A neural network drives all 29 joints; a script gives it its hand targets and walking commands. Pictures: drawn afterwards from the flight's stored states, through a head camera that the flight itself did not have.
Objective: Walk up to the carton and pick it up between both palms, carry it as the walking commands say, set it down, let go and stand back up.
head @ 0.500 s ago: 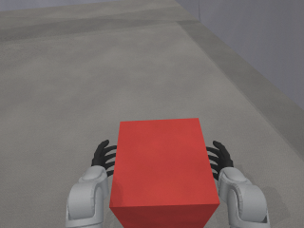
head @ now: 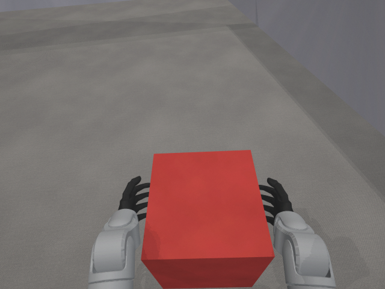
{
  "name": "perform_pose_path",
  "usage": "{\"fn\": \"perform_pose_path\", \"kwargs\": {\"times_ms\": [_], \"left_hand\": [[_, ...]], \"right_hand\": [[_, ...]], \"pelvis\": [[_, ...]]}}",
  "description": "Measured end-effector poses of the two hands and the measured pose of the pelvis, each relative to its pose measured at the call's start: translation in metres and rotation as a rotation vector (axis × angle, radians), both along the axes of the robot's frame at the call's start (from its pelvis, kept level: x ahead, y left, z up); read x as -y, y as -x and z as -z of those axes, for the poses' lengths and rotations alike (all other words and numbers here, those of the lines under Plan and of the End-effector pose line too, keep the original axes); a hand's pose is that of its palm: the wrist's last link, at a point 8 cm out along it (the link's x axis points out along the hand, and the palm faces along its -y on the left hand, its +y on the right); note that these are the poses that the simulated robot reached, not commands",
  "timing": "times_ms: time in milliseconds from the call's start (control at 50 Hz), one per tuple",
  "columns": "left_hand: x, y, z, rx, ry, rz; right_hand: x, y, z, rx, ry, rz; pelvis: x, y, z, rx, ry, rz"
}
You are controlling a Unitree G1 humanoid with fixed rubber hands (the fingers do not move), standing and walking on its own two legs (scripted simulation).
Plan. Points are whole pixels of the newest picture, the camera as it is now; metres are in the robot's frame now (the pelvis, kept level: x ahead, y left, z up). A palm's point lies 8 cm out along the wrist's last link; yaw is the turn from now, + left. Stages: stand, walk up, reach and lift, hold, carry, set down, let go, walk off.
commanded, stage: hold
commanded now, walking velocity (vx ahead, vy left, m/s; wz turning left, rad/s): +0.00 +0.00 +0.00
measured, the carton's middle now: (204, 222) +0.28 +0.00 -0.03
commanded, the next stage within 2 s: set down in 0.74 s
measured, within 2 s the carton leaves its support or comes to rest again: neither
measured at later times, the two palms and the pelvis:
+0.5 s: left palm (139, 243) +0.22 +0.13 +0.03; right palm (295, 235) +0.23 -0.17 +0.02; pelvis -0.04 -0.03 +0.01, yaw +9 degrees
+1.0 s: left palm (129, 228) +0.24 +0.15 +0.04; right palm (276, 220) +0.26 -0.15 +0.02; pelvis -0.06 -0.06 +0.00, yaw +13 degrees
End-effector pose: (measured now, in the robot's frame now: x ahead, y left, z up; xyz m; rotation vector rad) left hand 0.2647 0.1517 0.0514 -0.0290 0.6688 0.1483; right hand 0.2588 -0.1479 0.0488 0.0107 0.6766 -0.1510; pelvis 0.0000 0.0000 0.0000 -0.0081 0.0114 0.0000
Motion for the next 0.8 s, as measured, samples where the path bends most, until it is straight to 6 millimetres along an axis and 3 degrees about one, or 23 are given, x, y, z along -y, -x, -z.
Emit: {"fn": "perform_pose_path", "kwargs": {"times_ms": [40,100,160,220,300,340,400,540,640,740,800], "left_hand": [[-0.002,0.005,0.021,-0.065,-0.027,0.014],[-0.006,0.031,0.047,-0.139,-0.048,0.006],[-0.010,0.060,0.054,-0.166,-0.034,-0.038],[-0.013,0.065,0.036,-0.083,-0.013,-0.088],[-0.013,0.057,0.002,0.103,-0.008,-0.110],[-0.008,0.052,-0.006,0.139,-0.022,-0.093],[0.003,0.048,-0.002,0.086,-0.071,-0.051],[0.034,0.048,0.024,-0.069,-0.114,-0.005],[0.048,0.042,0.010,-0.005,-0.085,-0.027],[0.041,0.037,-0.010,0.053,-0.041,-0.095],[0.036,0.034,-0.012,0.032,-0.038,-0.096]], "right_hand": [[-0.001,0.003,0.019,-0.058,0.024,-0.021],[-0.005,0.018,0.042,-0.118,0.047,-0.070],[-0.010,0.034,0.051,-0.138,0.013,-0.086],[-0.014,0.035,0.038,-0.059,-0.011,-0.097],[-0.015,0.027,0.007,0.098,-0.016,-0.118],[-0.010,0.023,-0.002,0.133,-0.006,-0.119],[0.003,0.022,0.001,0.112,-0.004,-0.121],[0.034,0.027,0.029,0.001,-0.053,-0.091],[0.045,0.020,0.007,0.070,-0.065,-0.024],[0.036,-0.001,-0.024,0.121,-0.007,-0.101],[0.031,-0.008,-0.030,0.097,0.007,-0.116]], "pelvis": [[-0.001,0.001,-0.004,0.033,0.006,0.003],[-0.001,0.002,-0.008,0.053,0.012,-0.002],[-0.001,0.005,-0.014,0.064,0.025,-0.023],[0.002,0.011,-0.016,0.086,0.022,-0.078],[0.009,0.019,-0.015,0.128,-0.008,-0.131],[0.013,0.024,-0.014,0.161,-0.023,-0.138],[0.019,0.032,-0.012,0.207,-0.028,-0.147],[0.039,0.046,-0.008,0.232,-0.037,-0.158],[0.057,0.045,-0.009,0.176,-0.034,-0.146],[0.071,0.043,-0.009,0.173,-0.032,-0.145],[0.073,0.044,-0.009,0.180,-0.022,-0.167]]}}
